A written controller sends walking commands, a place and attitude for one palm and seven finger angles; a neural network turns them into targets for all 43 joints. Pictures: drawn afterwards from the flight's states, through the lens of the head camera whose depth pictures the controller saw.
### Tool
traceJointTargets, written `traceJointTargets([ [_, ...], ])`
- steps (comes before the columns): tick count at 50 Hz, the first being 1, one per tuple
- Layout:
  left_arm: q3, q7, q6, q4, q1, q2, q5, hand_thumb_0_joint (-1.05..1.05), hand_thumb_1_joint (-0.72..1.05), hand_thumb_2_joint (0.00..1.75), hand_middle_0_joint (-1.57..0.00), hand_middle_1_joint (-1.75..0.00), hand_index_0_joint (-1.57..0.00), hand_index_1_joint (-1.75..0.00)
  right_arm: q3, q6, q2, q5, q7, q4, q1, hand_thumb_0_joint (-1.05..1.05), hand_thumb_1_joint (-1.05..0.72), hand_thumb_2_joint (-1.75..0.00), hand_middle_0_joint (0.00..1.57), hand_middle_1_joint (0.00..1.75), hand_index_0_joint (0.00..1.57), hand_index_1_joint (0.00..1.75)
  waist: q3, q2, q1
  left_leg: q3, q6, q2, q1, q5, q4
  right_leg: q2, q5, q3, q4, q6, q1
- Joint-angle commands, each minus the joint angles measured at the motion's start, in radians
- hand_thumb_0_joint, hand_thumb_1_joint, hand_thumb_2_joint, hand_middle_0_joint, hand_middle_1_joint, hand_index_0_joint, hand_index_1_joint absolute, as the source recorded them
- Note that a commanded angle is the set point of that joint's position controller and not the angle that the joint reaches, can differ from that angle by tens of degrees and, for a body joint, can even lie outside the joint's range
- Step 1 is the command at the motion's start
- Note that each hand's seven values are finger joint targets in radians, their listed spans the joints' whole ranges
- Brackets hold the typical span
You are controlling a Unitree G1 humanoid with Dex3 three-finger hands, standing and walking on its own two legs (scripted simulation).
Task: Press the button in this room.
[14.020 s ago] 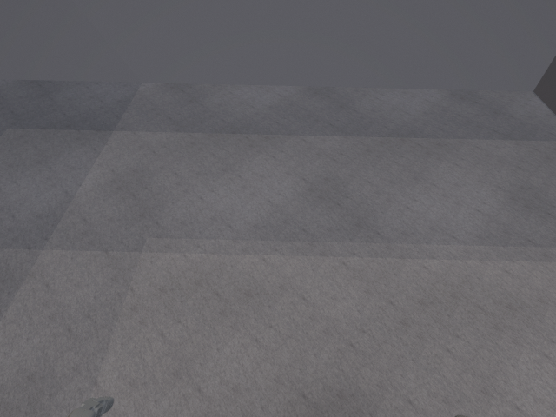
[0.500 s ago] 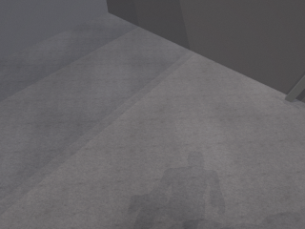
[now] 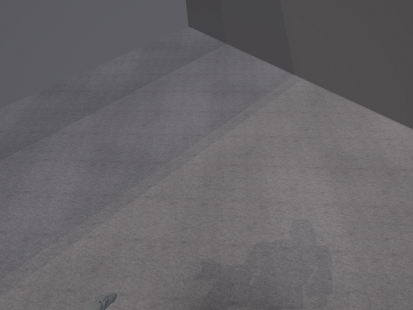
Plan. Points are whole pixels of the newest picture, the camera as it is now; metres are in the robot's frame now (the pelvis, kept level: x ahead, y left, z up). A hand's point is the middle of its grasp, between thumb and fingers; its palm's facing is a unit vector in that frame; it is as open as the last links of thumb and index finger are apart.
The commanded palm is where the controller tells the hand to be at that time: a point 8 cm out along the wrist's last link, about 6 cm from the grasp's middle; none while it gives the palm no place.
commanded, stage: turn or walk to find it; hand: left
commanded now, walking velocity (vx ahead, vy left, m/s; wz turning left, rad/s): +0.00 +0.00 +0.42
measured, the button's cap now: out of the picture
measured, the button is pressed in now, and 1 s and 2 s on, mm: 0 0 0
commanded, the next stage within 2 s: none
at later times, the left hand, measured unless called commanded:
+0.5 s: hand out of the picture -0.07 +0.21 -0.17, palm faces +0.30 -0.92 -0.24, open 7.3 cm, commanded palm none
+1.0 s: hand out of the picture -0.02 +0.21 -0.14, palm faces +0.41 -0.86 -0.29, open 7.3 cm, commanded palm none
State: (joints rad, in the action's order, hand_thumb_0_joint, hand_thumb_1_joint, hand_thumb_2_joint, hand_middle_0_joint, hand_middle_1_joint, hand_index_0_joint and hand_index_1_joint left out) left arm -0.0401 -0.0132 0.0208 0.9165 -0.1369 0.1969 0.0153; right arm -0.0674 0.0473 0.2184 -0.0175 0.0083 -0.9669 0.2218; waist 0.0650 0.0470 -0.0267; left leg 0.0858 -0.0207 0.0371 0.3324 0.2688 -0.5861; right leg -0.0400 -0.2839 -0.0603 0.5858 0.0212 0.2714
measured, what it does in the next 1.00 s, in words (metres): steps on the spot, turning left: left foot, then right foot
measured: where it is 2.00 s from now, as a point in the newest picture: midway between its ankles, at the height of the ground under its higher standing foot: outside the picture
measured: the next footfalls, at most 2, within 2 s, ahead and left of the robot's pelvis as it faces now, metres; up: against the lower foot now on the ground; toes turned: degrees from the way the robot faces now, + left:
left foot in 0.50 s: -0.05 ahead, +0.13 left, +0.00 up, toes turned +20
right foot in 0.94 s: +0.05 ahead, -0.10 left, +0.00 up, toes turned +20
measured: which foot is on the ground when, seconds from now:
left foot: up 0.00-0.48, down 0.50-0.94, up 0.96-1.00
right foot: down 0.00-0.50, up 0.52-0.92, down 0.94-1.00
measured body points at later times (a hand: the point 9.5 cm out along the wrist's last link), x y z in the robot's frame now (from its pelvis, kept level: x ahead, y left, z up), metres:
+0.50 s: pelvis -0.03 +0.01 +0.00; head +0.00 +0.03 +0.44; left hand -0.08 +0.26 -0.16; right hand +0.11 -0.22 -0.14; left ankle -0.08 +0.12 -0.73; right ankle +0.01 -0.10 -0.73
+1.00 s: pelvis -0.04 -0.02 +0.00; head +0.01 -0.03 +0.45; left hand -0.04 +0.25 -0.12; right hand +0.11 -0.23 -0.17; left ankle -0.09 +0.11 -0.71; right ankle +0.01 -0.11 -0.73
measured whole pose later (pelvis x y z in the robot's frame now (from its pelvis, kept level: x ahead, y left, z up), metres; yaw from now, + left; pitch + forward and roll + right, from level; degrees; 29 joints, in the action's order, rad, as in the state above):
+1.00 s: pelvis -0.04 -0.02 +0.00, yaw +26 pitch +0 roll +1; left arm -0.03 -0.01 0.01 0.92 -0.13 0.18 0.02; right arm -0.08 0.05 0.23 -0.01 0.00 -0.98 0.22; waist 0.08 0.06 -0.03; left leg 0.08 -0.02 0.04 0.36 0.43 -0.77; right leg -0.05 -0.31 -0.09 0.60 -0.01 0.27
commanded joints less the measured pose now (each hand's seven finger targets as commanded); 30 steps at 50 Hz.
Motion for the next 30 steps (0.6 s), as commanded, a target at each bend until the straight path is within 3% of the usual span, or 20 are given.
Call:
traceJointTargets([
  [1,-0.056,-0.026,-0.022,-0.063,-0.086,0.230,0.003,0.00,0.90,0.90,-0.20,-0.30,-0.20,-0.30,-0.046,0.001,0.120,-0.004,-0.004,0.096,-0.030,0.00,-0.90,-0.90,0.20,0.30,0.20,0.30,-0.048,-0.245,0.052,0.034,0.000,-0.017,0.216,0.246,-0.511,-0.408,-0.063,0.347,-0.381,-0.169,-0.021],
  [2,-0.055,-0.026,-0.021,-0.078,-0.016,0.207,0.001,0.00,0.90,0.90,-0.20,-0.30,-0.20,-0.30,-0.049,0.011,0.111,-0.008,0.001,0.071,-0.008,0.00,-0.90,-0.90,0.20,0.30,0.20,0.30,0.001,-0.256,0.023,0.024,-0.002,-0.030,0.222,0.198,-0.582,-0.363,-0.146,0.305,-0.401,-0.146,0.039],
  [4,-0.037,-0.023,-0.023,-0.090,0.031,0.153,-0.001,0.00,0.90,0.90,-0.20,-0.30,-0.20,-0.30,-0.048,0.016,0.099,-0.011,0.009,0.036,0.044,0.00,-0.90,-0.90,0.20,0.30,0.20,0.30,0.029,-0.204,-0.013,-0.008,-0.017,-0.049,0.215,0.103,-0.649,-0.282,-0.041,0.164,-0.361,-0.104,0.051],
  [6,-0.031,-0.021,-0.034,-0.081,-0.005,0.139,-0.001,0.00,0.90,0.90,-0.20,-0.30,-0.20,-0.30,-0.040,0.015,0.086,-0.008,0.010,0.022,0.067,0.00,-0.90,-0.90,0.20,0.30,0.20,0.30,0.000,-0.209,-0.005,-0.030,-0.035,-0.048,0.223,0.054,-0.656,-0.249,0.083,0.084,-0.328,-0.097,-0.026],
  [12,-0.039,-0.023,-0.033,-0.037,-0.118,0.159,0.006,0.00,0.90,0.90,-0.20,-0.30,-0.20,-0.30,-0.030,0.014,0.082,-0.005,0.008,0.033,-0.013,0.00,-0.90,-0.90,0.20,0.30,0.20,0.30,-0.034,-0.209,0.052,-0.064,-0.058,-0.078,0.218,0.106,-0.514,-0.295,0.163,0.068,-0.300,-0.135,-0.145],
  [17,-0.053,-0.021,-0.027,-0.006,-0.166,0.197,0.016,0.00,0.90,0.90,-0.20,-0.30,-0.20,-0.30,-0.011,-0.003,0.060,0.005,0.004,0.046,-0.071,0.00,-0.90,-0.90,0.20,0.30,0.20,0.30,-0.084,-0.234,0.086,-0.126,-0.050,-0.080,0.131,0.204,-0.258,-0.331,0.374,0.043,-0.227,-0.168,-0.219],
  [19,-0.056,-0.018,-0.025,0.007,-0.170,0.210,0.017,0.00,0.90,0.90,-0.20,-0.30,-0.20,-0.30,-0.005,-0.011,0.057,0.012,0.001,0.049,-0.074,0.00,-0.90,-0.90,0.20,0.30,0.20,0.30,-0.105,-0.254,0.090,-0.148,-0.039,-0.072,0.079,0.216,-0.168,-0.341,0.451,0.032,-0.190,-0.173,-0.235],
  [20,-0.059,-0.018,-0.022,0.011,-0.165,0.215,0.016,0.00,0.90,0.90,-0.20,-0.30,-0.20,-0.30,-0.003,-0.014,0.057,0.013,-0.001,0.047,-0.055,0.00,-0.90,-0.90,0.20,0.30,0.20,0.30,-0.114,-0.262,0.077,-0.160,-0.034,-0.067,0.040,0.191,-0.113,-0.341,0.461,0.024,-0.168,-0.164,-0.215],
  [22,-0.059,-0.017,-0.018,0.012,-0.127,0.216,0.010,0.00,0.90,0.90,-0.20,-0.30,-0.20,-0.30,-0.005,-0.022,0.066,0.011,-0.002,0.029,0.004,0.00,-0.90,-0.90,0.20,0.30,0.20,0.30,-0.133,-0.235,0.034,-0.177,-0.023,-0.063,-0.082,0.048,0.054,-0.321,0.403,-0.029,-0.100,-0.115,-0.156],
  [23,-0.056,-0.015,-0.010,0.007,-0.117,0.200,0.001,0.00,0.90,0.90,-0.20,-0.30,-0.20,-0.30,-0.010,-0.029,0.091,0.010,0.000,0.022,0.039,0.00,-0.90,-0.90,0.20,0.30,0.20,0.30,-0.144,-0.159,0.008,-0.153,-0.009,-0.079,-0.203,-0.084,0.173,-0.288,0.307,-0.076,-0.019,-0.063,-0.062],
  [24,-0.047,-0.012,-0.003,-0.011,-0.127,0.151,-0.006,0.00,0.90,0.90,-0.20,-0.30,-0.20,-0.30,-0.026,-0.039,0.166,0.004,-0.001,0.025,0.061,0.00,-0.90,-0.90,0.20,0.30,0.20,0.30,-0.161,0.072,-0.007,0.070,0.049,-0.242,-0.328,-0.203,0.262,-0.186,0.067,-0.125,0.164,0.001,0.123],
  [25,-0.027,-0.008,0.005,-0.048,-0.082,0.092,-0.004,0.00,0.90,0.90,-0.20,-0.30,-0.20,-0.30,-0.044,-0.035,0.249,0.000,-0.010,0.025,0.090,0.00,-0.90,-0.90,0.20,0.30,0.20,0.30,-0.117,0.282,-0.030,0.280,0.150,-0.430,-0.331,-0.491,0.292,-0.085,-0.344,-0.109,0.337,0.055,0.305],
  [26,-0.029,-0.011,0.016,-0.055,-0.035,0.119,0.001,0.00,0.90,0.90,-0.20,-0.30,-0.20,-0.30,-0.043,-0.026,0.255,-0.003,-0.013,0.016,0.096,0.00,-0.90,-0.90,0.20,0.30,0.20,0.30,-0.097,0.174,-0.042,0.235,0.206,-0.461,-0.240,-0.445,0.284,-0.094,-0.339,-0.031,0.436,0.039,0.262],
  [28,-0.040,-0.006,0.027,-0.027,-0.007,0.124,0.003,0.00,0.90,0.90,-0.20,-0.30,-0.20,-0.30,-0.028,-0.030,0.197,-0.007,-0.028,0.031,-0.004,0.00,-0.90,-0.90,0.20,0.30,0.20,0.30,-0.023,0.200,-0.011,0.179,0.181,-0.352,-0.151,-0.321,0.305,-0.096,-0.222,0.019,0.504,0.041,0.283],
  [30,-0.039,0.004,0.020,-0.004,-0.050,0.123,0.003,0.00,0.90,0.90,-0.20,-0.30,-0.20,-0.30,-0.014,-0.037,0.171,-0.005,-0.030,0.049,-0.059,0.00,-0.90,-0.90,0.20,0.30,0.20,0.30,-0.017,0.133,0.023,0.114,0.164,-0.296,-0.158,-0.371,0.281,-0.082,-0.140,0.025,0.522,0.049,0.278],
])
